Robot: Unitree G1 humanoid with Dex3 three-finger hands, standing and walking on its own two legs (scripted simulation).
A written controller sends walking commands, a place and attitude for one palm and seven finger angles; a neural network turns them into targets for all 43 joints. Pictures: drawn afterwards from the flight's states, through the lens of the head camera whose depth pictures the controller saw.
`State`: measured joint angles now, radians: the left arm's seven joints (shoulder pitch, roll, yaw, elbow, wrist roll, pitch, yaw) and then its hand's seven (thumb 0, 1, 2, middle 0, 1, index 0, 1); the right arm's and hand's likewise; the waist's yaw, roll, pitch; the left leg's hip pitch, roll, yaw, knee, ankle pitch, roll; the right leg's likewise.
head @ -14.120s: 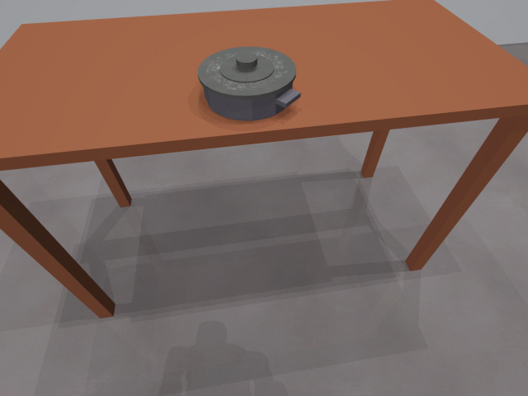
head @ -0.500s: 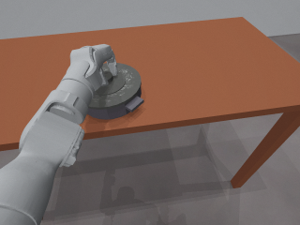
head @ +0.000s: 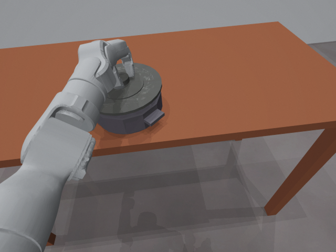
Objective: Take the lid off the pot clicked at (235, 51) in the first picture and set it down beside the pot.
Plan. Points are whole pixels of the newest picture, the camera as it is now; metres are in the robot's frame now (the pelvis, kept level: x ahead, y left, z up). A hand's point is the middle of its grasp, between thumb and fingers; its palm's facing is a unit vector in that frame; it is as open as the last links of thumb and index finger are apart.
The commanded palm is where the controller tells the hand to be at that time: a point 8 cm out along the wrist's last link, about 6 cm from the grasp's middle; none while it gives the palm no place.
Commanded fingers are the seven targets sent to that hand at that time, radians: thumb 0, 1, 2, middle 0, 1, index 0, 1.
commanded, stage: lift the lid straight up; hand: left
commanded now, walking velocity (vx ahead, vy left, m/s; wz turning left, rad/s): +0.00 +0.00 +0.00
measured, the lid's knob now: (120, 79) +0.50 +0.11 +0.18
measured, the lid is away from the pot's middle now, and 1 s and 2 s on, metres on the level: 0.01 0.03 0.09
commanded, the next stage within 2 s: move the lid sideways beside the pot in 1.34 s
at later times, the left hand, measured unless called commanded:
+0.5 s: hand (104, 61) +0.46 +0.13 +0.25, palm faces -0.32 -0.16 -0.94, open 7.4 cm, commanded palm +0.46 +0.13 +0.32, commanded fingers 0.00 0.75 0.91 -0.81 -1.10 -0.78 -1.09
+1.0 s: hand (96, 42) +0.44 +0.12 +0.30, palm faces -0.23 -0.17 -0.96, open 7.4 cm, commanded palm +0.45 +0.12 +0.36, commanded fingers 0.00 0.75 0.91 -0.81 -1.10 -0.78 -1.09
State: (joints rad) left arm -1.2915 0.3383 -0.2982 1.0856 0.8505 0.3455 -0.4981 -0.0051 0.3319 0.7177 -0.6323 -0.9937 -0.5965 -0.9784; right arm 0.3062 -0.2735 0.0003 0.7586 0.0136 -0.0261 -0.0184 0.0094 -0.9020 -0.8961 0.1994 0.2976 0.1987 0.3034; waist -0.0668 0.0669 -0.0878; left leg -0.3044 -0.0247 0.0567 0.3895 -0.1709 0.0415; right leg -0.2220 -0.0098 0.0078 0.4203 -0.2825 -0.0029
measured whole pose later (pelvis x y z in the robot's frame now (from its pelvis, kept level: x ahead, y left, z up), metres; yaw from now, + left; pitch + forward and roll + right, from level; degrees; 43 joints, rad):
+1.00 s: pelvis -0.01 +0.01 +0.00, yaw +0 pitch +4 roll +0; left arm -1.51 0.37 -0.31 1.13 0.87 0.40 -0.58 -0.01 0.32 0.72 -0.64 -0.99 -0.60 -0.98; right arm 0.29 -0.27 0.02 0.75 0.02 -0.05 -0.02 0.01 -0.90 -0.90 0.20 0.30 0.20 0.30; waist -0.06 0.06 -0.09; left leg -0.29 -0.04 0.05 0.37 -0.14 0.05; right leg -0.21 -0.02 0.01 0.41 -0.26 0.01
